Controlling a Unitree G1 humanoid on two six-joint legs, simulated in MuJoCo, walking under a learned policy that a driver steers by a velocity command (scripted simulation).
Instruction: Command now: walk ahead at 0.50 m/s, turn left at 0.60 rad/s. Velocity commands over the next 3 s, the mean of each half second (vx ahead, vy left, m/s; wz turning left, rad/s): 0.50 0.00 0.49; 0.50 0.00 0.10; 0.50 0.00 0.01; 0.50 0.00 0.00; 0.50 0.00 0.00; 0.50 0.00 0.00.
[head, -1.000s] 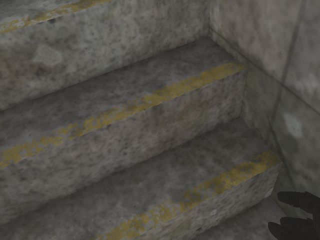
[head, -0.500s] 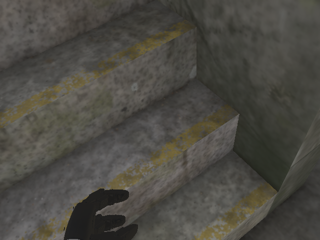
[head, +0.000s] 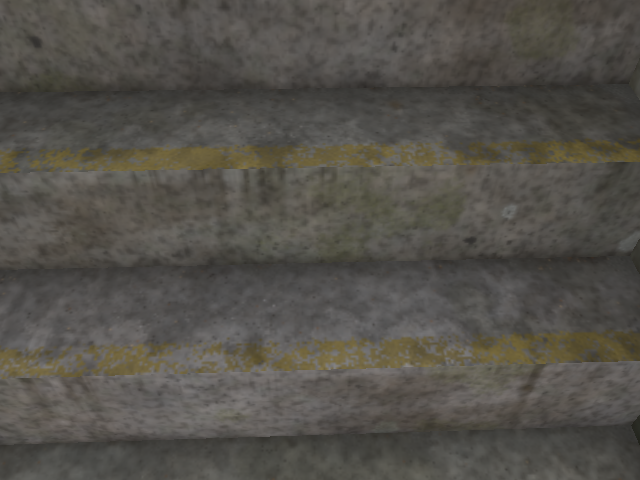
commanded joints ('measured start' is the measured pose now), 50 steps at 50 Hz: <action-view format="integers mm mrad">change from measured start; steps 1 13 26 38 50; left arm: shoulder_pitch -19 -103 11 -137 -172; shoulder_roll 175 47 60 -7 -56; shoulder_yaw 45 -17 -38 -32 -54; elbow -38 -56 -50 -101 -105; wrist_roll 0 22 12 -39 -36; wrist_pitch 5 21 -1 -5 11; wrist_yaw -9 -46 27 10 1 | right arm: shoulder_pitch -122 49 46 -7 -72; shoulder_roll -55 -97 88 80 59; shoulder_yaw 1 2 63 65 76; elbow -123 -73 -93 -34 -33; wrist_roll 9 30 72 -5 14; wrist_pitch -36 -106 -113 -94 -133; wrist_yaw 4 -76 -75 -82 -73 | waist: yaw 26 1 -11 -38 -31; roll -195 25 -311 -122 29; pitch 74 -92 -102 -45 -35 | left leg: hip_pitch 49 375 21 325 286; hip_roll -26 107 -98 -23 97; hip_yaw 110 -164 -139 66 -93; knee -219 -458 149 -507 -536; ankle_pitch -155 1031 89 125 470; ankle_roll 29 162 11 -15 14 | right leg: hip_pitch -32 -478 224 -42 -2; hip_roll -246 11 -308 -106 -41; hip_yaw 163 209 576 316 234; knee -133 817 7 29 74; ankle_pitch -113 -8 662 251 103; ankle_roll -130 53 -204 -99 37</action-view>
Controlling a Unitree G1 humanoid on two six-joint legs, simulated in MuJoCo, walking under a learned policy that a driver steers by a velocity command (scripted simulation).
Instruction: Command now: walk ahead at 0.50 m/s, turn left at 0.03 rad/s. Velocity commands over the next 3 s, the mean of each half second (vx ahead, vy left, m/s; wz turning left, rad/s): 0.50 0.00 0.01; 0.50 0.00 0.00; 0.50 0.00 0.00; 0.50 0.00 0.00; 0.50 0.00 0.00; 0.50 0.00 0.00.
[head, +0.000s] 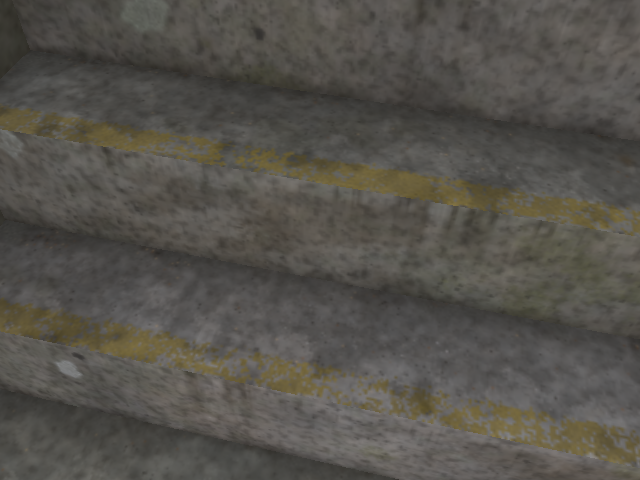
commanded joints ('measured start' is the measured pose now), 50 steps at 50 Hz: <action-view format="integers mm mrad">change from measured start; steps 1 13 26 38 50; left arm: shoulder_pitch -21 -26 -7 -18 -32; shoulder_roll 47 55 77 89 105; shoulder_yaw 12 13 11 7 3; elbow -64 -31 41 109 167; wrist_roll -3 0 3 3 2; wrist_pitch -8 -7 -19 -28 -32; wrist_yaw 4 14 13 12 9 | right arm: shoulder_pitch -41 -72 -57 -52 -47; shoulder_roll -92 -87 -110 -124 -141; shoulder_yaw -23 -23 -19 -12 -5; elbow -67 -9 91 172 230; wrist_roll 0 2 8 13 16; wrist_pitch -17 -19 -22 -23 -24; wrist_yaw -2 2 7 5 4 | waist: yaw -1 0 -1 -4 -7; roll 68 42 18 20 19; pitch -70 -78 -67 -35 -25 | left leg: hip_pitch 7 50 58 46 51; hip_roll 176 164 153 153 157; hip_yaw -154 -136 -127 -129 -131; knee -101 -111 -123 -152 -176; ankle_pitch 410 455 395 314 290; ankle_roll -24 -18 -11 -8 -10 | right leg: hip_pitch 62 56 85 104 123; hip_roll -30 -47 -62 -71 -77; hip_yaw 38 43 55 66 73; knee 0 -12 -51 -95 -128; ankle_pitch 101 108 137 148 159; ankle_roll -6 12 0 -12 -19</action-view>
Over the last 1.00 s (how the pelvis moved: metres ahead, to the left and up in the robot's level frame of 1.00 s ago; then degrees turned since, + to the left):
0.07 0.14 0.00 16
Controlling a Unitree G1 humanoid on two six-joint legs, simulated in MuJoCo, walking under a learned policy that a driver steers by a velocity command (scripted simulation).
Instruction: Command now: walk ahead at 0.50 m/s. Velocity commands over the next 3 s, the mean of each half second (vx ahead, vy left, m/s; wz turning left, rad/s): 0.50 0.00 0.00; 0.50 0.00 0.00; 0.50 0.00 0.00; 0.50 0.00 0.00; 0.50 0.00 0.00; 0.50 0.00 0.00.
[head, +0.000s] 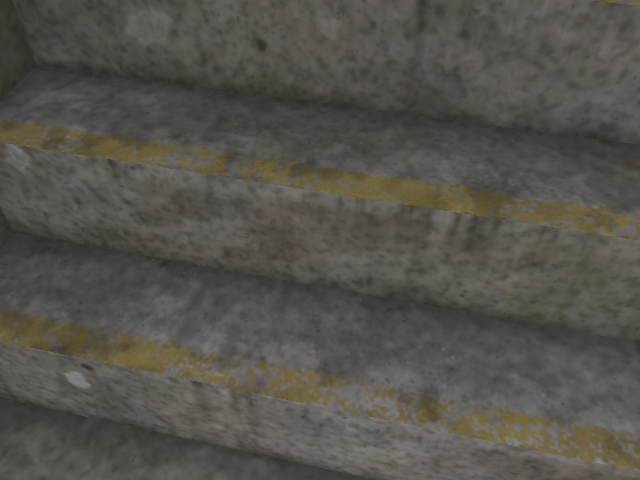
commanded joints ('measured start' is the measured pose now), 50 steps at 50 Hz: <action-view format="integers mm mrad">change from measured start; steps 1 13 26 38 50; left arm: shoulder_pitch -33 -51 -68 -79 -88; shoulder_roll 79 94 109 123 136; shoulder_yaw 14 8 2 -4 -9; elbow -43 -1 27 40 46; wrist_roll -1 -4 -6 -7 -8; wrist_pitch -14 -16 -18 -19 -19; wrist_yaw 1 -2 -5 -7 -9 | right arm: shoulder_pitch -37 -38 -42 -47 -52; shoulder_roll -82 -97 -114 -130 -146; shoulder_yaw -13 -6 0 7 13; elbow -44 -9 10 18 20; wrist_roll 1 2 3 4 4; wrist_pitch -14 -14 -15 -16 -15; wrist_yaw -2 0 1 3 5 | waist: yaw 0 -2 -2 -1 -1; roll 4 4 6 6 6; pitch -34 -31 -33 -36 -39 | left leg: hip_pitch -32 -25 -16 -8 -1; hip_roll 168 173 178 181 184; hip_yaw -127 -130 -134 -137 -140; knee -60 -80 -94 -100 -104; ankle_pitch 235 228 233 244 256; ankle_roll -16 -20 -22 -23 -23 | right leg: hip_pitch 47 59 63 65 66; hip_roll -70 -75 -79 -82 -84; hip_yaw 71 75 78 80 82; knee -29 -51 -64 -70 -75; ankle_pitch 117 123 124 125 127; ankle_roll -28 -31 -29 -27 -25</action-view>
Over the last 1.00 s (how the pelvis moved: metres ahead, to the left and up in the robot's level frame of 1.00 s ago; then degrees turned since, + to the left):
0.00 0.00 0.01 0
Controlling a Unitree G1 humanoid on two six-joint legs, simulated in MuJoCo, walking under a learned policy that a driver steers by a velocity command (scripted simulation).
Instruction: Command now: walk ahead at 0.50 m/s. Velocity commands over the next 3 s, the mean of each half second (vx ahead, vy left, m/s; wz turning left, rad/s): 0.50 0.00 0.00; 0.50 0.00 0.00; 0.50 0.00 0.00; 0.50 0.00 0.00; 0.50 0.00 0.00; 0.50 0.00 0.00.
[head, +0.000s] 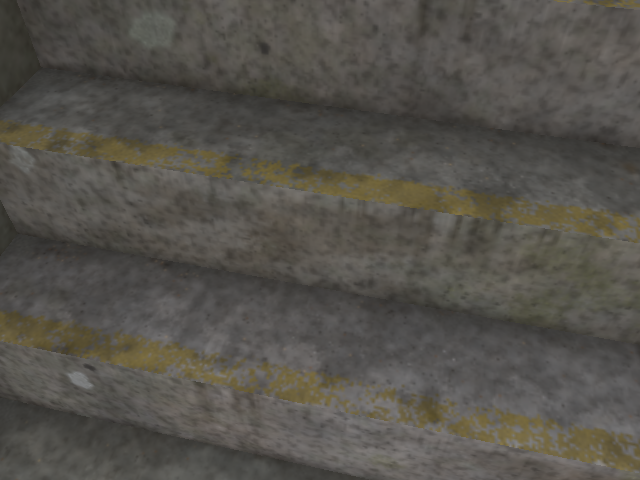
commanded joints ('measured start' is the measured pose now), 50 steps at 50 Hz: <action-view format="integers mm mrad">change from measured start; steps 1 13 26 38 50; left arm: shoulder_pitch -41 -47 -53 -58 -57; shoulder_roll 93 105 116 125 130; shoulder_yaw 15 10 6 4 3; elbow -50 -49 -51 -54 -50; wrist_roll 0 -1 0 0 3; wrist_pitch -12 -12 -13 -14 -12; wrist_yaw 2 0 -2 -3 -10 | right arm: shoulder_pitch -36 -41 -48 -54 -53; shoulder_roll -102 -116 -129 -139 -146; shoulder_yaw -16 -11 -6 -4 3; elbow -48 -50 -52 -54 -63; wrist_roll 1 1 1 0 -4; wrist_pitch -12 -11 -10 -9 -9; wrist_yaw -2 0 1 2 7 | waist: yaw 0 0 0 0 -1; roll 8 7 7 6 7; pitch -37 -40 -42 -44 -46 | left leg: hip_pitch -29 -25 -21 -19 -26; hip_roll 186 188 190 192 196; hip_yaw -131 -133 -133 -133 -130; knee -38 -39 -40 -40 -39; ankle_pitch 216 226 232 236 236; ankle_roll -21 -22 -23 -24 -32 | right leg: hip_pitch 38 41 45 49 60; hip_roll -83 -85 -86 -87 -87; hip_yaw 77 79 81 84 86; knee -15 -19 -22 -26 -32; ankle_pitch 94 97 102 107 116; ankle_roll -27 -26 -25 -25 -28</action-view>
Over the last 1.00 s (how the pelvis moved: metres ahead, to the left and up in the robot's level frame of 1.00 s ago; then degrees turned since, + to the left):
0.00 0.00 0.00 0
